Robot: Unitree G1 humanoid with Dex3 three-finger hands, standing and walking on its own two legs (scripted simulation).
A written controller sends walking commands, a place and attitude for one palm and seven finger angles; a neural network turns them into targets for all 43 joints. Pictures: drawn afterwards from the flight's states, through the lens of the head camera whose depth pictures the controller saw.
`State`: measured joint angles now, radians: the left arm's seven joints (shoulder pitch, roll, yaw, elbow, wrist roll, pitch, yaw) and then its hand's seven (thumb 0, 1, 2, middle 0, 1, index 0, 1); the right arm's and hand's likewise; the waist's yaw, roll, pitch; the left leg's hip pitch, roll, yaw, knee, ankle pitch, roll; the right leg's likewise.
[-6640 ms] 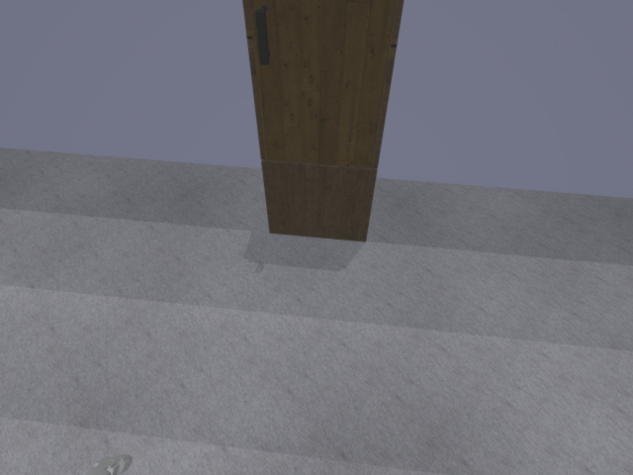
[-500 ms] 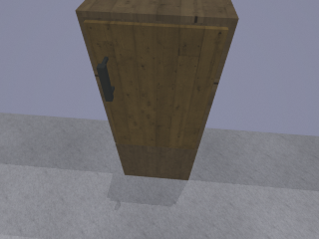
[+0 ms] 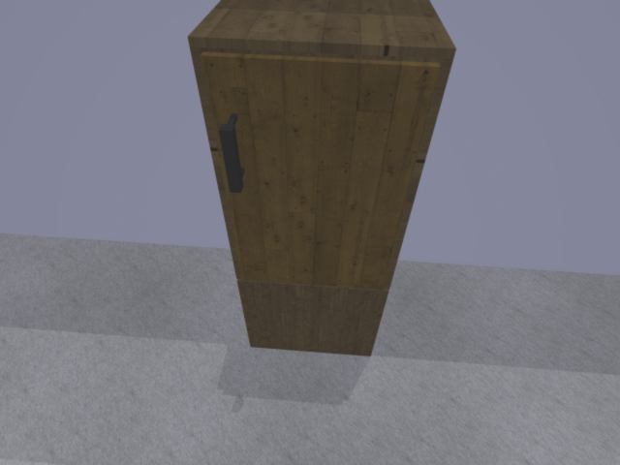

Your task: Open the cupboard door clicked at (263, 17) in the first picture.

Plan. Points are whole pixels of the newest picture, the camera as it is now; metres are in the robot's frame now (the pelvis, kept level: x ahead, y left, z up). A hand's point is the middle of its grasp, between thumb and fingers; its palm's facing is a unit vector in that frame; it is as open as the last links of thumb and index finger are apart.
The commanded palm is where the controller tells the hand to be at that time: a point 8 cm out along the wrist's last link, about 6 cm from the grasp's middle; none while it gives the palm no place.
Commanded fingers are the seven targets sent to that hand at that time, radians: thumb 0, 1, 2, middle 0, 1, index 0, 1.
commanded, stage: come to a stop and stand still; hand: left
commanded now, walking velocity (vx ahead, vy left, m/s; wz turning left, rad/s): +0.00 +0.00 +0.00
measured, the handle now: (234, 153) +0.62 +0.18 +0.08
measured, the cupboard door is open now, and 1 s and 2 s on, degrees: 0 0 0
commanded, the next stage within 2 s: look again from close up in 0.86 s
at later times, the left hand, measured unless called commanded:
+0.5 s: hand out of the picture -0.01 +0.13 -0.18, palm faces +0.05 -0.99 -0.13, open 7.4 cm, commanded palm none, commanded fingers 0.00 0.90 0.90 -0.20 -0.30 -0.20 -0.30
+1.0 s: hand out of the picture +0.02 +0.14 -0.17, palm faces +0.05 -0.98 -0.17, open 7.4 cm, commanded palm none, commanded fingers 0.00 0.90 0.90 -0.20 -0.30 -0.20 -0.30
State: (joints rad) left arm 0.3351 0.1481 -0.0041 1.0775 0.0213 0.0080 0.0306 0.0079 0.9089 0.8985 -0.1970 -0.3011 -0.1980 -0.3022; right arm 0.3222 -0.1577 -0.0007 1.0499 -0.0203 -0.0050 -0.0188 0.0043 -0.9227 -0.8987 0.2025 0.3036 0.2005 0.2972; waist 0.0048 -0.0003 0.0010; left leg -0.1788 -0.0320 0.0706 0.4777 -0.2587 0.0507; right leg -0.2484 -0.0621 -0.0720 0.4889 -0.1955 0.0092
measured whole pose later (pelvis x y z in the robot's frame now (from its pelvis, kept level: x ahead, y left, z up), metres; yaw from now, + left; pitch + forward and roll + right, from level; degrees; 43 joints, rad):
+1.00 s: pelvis +0.03 -0.01 +0.00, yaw +0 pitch -1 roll +0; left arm 0.31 0.12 0.00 1.11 0.01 -0.01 0.04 0.01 0.92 0.90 -0.20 -0.30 -0.20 -0.30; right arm 0.30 -0.12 0.01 1.14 -0.01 -0.03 -0.03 0.00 -0.91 -0.90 0.20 0.30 0.20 0.30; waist 0.01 0.00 0.03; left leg -0.14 -0.01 0.06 0.44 -0.28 0.02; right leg -0.21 -0.04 -0.08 0.46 -0.22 0.00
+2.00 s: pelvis +0.02 -0.01 +0.00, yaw +0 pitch -2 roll +0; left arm 0.30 0.14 0.00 1.10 0.01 -0.01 0.04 0.01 0.91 0.90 -0.20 -0.30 -0.20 -0.30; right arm 0.31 -0.15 0.00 1.07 -0.02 -0.02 -0.03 0.01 -0.92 -0.90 0.20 0.30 0.20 0.30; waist 0.00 0.01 0.01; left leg -0.16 -0.02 0.06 0.49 -0.29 0.04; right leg -0.23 -0.05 -0.08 0.50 -0.23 0.01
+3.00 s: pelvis +0.01 -0.02 +0.00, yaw +0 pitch -1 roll +0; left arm 0.33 0.11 0.00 1.11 0.01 -0.02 0.04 0.01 0.91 0.90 -0.20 -0.30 -0.20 -0.30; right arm 0.32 -0.11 0.01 1.13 -0.01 -0.02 -0.03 0.00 -0.91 -0.90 0.20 0.30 0.20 0.30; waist 0.01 -0.01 0.03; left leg -0.16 -0.01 0.06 0.44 -0.25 0.02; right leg -0.23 -0.03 -0.08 0.44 -0.19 -0.01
